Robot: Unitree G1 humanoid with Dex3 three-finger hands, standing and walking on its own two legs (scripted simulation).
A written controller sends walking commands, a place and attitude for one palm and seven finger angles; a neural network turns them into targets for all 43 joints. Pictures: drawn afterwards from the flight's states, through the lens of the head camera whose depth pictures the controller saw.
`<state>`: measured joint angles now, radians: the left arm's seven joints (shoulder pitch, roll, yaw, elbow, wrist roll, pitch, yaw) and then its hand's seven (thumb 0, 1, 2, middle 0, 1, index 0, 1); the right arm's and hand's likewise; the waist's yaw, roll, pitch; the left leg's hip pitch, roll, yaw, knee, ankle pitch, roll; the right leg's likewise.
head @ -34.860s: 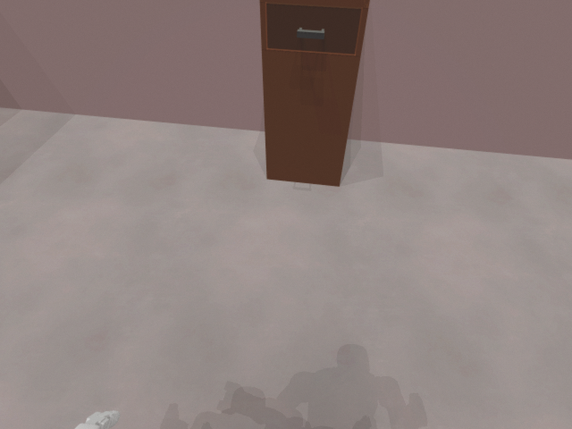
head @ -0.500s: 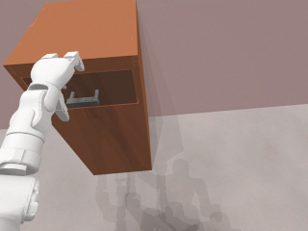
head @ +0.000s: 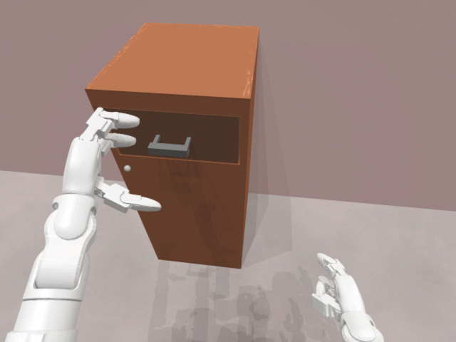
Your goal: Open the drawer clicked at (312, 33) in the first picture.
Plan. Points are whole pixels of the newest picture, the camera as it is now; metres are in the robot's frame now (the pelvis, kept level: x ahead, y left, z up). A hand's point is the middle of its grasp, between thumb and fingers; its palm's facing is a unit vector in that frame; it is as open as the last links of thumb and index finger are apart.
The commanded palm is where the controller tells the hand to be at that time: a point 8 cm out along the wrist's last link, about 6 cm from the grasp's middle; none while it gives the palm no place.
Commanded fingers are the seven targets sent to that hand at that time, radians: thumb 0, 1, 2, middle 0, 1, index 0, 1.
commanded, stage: draw the hand back to the body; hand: left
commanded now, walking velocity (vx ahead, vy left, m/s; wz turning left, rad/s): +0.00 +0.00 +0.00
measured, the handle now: (170, 144) +0.56 +0.23 +0.00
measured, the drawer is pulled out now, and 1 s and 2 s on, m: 0.00 0.00 0.00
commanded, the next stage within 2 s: step back with the hand held close in 0.80 s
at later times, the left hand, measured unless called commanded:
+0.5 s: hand (71, 246) +0.18 +0.22 +0.17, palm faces +0.37 -0.83 -0.42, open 9.5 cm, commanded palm +0.13 +0.27 +0.19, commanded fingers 0.00 0.76 0.84 -0.21 -0.39 -0.21 -0.39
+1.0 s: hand (40, 258) +0.16 +0.24 +0.18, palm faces +0.44 -0.80 -0.41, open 7.5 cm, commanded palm +0.10 +0.28 +0.19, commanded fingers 0.00 0.90 0.90 -0.20 -0.30 -0.20 -0.30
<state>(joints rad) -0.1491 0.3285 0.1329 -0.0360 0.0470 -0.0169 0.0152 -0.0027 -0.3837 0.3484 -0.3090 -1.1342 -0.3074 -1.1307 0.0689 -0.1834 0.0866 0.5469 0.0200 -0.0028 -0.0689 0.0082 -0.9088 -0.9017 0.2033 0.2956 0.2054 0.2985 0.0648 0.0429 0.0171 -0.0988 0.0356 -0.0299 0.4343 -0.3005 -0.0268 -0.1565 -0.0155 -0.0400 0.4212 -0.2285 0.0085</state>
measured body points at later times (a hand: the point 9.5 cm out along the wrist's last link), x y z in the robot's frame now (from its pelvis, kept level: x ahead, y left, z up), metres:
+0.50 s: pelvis -0.01 -0.01 +0.00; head -0.03 -0.03 +0.45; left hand +0.15 +0.26 +0.20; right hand +0.16 -0.25 -0.09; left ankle -0.04 +0.14 -0.74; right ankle +0.00 -0.13 -0.74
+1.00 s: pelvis -0.03 +0.00 +0.00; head -0.04 -0.01 +0.45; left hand +0.13 +0.28 +0.20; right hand +0.16 -0.21 -0.08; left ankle -0.04 +0.14 -0.74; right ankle +0.00 -0.13 -0.74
